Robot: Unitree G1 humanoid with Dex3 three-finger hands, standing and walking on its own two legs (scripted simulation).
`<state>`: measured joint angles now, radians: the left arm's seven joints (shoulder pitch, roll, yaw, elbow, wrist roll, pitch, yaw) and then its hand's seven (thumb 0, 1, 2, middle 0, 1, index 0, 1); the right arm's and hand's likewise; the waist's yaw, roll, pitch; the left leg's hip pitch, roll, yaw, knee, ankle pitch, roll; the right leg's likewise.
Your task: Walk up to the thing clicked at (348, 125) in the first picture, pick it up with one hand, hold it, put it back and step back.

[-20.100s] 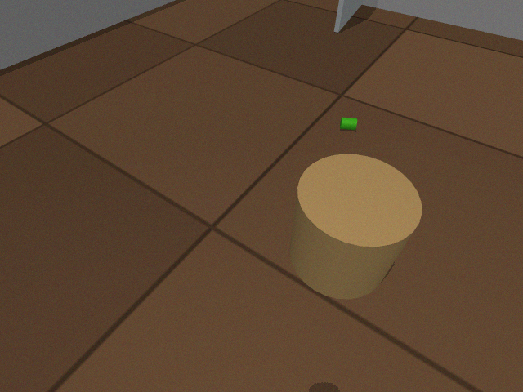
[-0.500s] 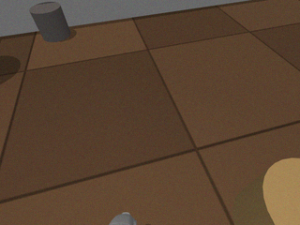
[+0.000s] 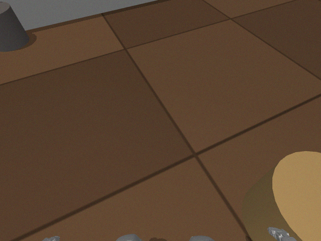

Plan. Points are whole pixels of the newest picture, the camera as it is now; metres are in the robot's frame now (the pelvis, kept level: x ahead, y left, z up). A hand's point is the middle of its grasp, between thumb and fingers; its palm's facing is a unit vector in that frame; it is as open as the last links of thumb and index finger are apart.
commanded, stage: walk up
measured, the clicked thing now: out of the picture +0.98 -1.29 -0.72
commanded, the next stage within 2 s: stand in 0.66 s
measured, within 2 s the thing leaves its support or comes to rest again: neither
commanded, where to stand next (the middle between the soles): +0.07 +0.01 m, yaw -1 degrees
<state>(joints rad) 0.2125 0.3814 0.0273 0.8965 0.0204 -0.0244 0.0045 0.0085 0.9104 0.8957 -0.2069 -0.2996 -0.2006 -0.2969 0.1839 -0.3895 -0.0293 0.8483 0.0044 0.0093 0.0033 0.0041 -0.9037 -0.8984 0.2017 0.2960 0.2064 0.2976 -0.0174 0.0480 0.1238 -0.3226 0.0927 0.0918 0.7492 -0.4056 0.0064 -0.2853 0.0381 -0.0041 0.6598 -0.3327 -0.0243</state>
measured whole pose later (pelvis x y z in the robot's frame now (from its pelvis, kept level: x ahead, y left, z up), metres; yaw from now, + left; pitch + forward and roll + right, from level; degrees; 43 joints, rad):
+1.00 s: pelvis +0.00 +0.01 +0.03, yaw -2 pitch -2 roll +0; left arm 0.09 0.36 0.00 1.14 0.01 -0.02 -0.01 0.01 0.91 0.90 -0.21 -0.30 -0.20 -0.30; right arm 0.10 -0.35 0.00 1.13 -0.01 -0.01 0.02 0.00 -0.91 -0.90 0.20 0.30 0.20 0.30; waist -0.01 0.01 0.05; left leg -0.12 0.04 0.04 0.33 -0.17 -0.03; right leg -0.15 0.01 0.06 0.34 -0.16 0.01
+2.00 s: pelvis +0.02 +0.01 +0.03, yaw -2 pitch -2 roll +0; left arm 0.10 0.35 0.00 1.13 0.01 -0.01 0.00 0.01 0.91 0.90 -0.21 -0.30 -0.20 -0.30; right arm 0.10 -0.35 0.00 1.14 0.00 0.00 0.01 0.00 -0.91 -0.90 0.20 0.30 0.20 0.30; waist -0.01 0.00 0.05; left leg -0.09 0.03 0.02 0.31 -0.18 -0.03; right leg -0.12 0.00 0.04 0.33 -0.18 0.01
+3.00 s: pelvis +0.02 +0.01 +0.03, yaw -1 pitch -2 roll +0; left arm 0.11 0.35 0.00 1.12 0.01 -0.01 0.00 0.01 0.91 0.90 -0.21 -0.30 -0.20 -0.30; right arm 0.11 -0.35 0.00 1.12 -0.01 -0.01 0.01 0.00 -0.91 -0.90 0.20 0.30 0.20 0.30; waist -0.01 0.00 0.05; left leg -0.08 0.03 0.02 0.31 -0.19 -0.03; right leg -0.11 0.00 0.04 0.32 -0.19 0.01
